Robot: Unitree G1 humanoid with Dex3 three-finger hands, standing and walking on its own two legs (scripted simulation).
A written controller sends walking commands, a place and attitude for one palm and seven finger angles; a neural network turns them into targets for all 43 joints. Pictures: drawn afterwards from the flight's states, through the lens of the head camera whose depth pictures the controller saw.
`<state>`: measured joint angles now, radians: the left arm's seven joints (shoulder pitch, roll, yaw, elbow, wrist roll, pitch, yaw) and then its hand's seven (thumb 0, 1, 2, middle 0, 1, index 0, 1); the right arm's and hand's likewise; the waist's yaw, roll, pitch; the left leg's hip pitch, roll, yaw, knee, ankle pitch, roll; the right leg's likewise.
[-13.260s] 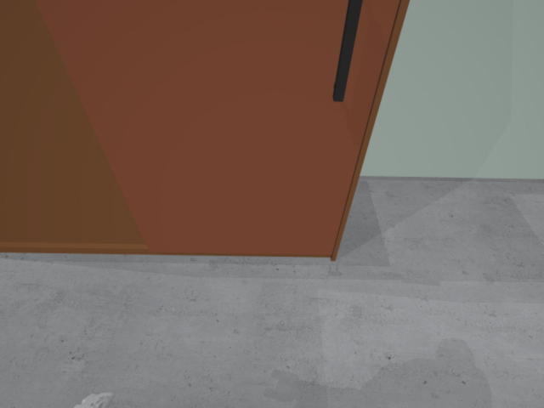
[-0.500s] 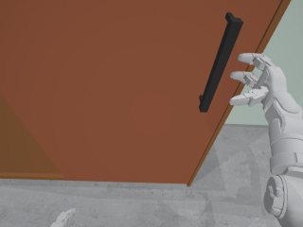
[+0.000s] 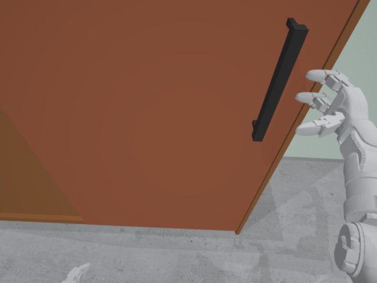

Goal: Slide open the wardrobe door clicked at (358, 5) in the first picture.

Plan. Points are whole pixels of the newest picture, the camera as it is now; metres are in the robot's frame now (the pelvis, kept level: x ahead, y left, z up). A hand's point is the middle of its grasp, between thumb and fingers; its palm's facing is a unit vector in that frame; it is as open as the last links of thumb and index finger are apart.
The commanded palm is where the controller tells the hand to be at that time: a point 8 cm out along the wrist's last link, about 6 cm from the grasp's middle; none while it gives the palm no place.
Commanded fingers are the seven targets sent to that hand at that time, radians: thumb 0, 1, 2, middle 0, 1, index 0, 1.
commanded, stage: feel for the door with the fingertips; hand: right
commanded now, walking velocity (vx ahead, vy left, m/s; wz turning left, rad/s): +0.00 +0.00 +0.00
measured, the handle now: (271, 88) +0.50 -0.13 +0.19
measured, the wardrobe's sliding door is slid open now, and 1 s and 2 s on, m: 0.00 0.00 0.00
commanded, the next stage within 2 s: slide the fingers in behind the handle in 0.88 s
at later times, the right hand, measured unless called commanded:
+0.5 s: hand (294, 105) +0.43 -0.16 +0.20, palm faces -0.06 +1.00 +0.01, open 14.0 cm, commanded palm +0.41 -0.21 +0.20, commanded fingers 0.00 0.50 -0.30 0.30 1.20 0.30 1.20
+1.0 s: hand (291, 95) +0.45 -0.16 +0.20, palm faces -0.04 +1.00 +0.00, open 13.8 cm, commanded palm +0.43 -0.21 +0.20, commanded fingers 0.00 0.50 -0.30 0.30 1.20 0.30 1.20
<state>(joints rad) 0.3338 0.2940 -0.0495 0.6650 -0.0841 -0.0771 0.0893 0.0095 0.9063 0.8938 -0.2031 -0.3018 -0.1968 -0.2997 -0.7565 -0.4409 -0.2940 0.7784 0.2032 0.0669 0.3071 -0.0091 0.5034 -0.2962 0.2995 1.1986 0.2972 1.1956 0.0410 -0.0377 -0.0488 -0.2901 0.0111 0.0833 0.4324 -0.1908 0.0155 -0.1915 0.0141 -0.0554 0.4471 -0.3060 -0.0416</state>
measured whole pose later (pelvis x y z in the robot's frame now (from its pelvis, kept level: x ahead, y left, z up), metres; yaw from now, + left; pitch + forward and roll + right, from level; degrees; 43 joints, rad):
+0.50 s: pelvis +0.00 -0.01 +0.00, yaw +0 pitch +2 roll +1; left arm 0.30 0.26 -0.06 0.66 -0.08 -0.06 0.07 0.01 0.91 0.89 -0.20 -0.30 -0.20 -0.30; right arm -0.73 -0.32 -0.24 0.66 0.19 0.11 0.21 -0.01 0.50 -0.30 0.30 1.20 0.30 1.20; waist 0.03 -0.04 -0.05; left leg -0.28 0.02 0.07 0.43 -0.19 0.01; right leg -0.17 0.02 -0.06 0.44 -0.30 -0.05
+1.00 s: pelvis -0.01 +0.00 +0.00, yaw +1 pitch +3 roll +0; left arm 0.36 0.28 -0.04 0.68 -0.07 -0.07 0.08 0.01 0.91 0.89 -0.20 -0.30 -0.20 -0.30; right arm -0.89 -0.39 -0.27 0.91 0.16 0.02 0.22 -0.01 0.50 -0.30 0.34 1.23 0.33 1.21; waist 0.06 -0.03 -0.04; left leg -0.32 0.01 0.07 0.43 -0.18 0.02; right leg -0.21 0.01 -0.07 0.44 -0.29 -0.04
